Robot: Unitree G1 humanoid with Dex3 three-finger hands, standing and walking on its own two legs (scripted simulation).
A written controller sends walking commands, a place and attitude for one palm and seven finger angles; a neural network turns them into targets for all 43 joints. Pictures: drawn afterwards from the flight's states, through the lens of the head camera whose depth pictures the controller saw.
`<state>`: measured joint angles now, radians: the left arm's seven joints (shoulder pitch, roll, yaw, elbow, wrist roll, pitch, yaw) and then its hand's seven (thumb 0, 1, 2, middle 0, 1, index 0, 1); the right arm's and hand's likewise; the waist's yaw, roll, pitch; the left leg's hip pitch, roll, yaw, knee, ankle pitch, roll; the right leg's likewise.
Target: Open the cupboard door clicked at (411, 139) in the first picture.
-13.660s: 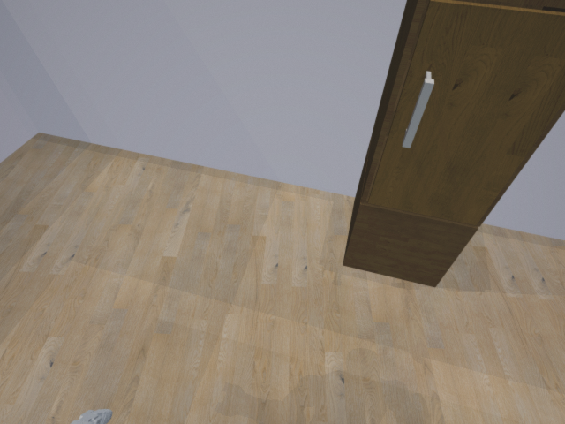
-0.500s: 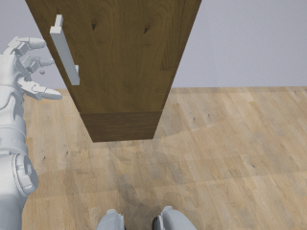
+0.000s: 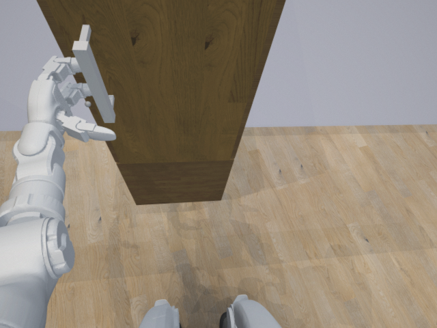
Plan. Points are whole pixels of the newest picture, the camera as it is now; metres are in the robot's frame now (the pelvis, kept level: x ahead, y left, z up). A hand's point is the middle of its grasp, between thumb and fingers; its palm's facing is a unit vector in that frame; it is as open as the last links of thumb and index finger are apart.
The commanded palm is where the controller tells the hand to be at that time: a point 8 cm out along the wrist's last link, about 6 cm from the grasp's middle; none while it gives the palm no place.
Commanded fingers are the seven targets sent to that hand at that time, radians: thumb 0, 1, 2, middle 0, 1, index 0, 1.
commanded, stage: slide the fingers in behind the handle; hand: left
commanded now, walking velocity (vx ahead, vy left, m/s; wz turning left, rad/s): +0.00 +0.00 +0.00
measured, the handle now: (99, 79) +0.54 +0.19 +0.08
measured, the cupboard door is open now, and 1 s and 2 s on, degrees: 0 0 6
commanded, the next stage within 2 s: close the thumb around the handle in 0.78 s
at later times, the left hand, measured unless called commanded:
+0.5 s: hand (108, 105) +0.49 +0.17 +0.07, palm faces +0.03 -1.00 -0.01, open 14.0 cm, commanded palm +0.47 +0.22 +0.08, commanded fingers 0.00 -0.50 0.30 -0.30 -1.20 -0.30 -1.20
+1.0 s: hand (106, 103) +0.50 +0.17 +0.07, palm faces +0.02 -1.00 -0.01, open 13.6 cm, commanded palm +0.47 +0.22 +0.08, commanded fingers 0.00 -0.11 0.47 -0.33 -1.24 -0.33 -1.24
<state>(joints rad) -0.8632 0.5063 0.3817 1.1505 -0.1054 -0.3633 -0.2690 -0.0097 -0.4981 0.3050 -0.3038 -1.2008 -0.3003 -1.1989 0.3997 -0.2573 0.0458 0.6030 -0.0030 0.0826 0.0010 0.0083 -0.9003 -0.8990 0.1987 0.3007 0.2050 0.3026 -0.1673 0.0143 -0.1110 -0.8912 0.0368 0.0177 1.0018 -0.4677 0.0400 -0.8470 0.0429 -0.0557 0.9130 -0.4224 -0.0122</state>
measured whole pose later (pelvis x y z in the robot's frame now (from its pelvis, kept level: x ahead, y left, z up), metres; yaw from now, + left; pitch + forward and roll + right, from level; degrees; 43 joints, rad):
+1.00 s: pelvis +0.00 -0.01 +0.00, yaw +0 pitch +20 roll -3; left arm -0.87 0.46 0.36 1.16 -0.09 -0.40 -0.20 -0.01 -0.45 0.33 -0.31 -1.21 -0.31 -1.21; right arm 0.40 -0.26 0.03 0.62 -0.01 0.06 0.01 0.01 -0.90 -0.90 0.20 0.30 0.20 0.30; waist -0.17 0.02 -0.11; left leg -0.89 0.04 0.01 1.00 -0.46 0.02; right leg -0.86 0.05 -0.06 0.93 -0.43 -0.03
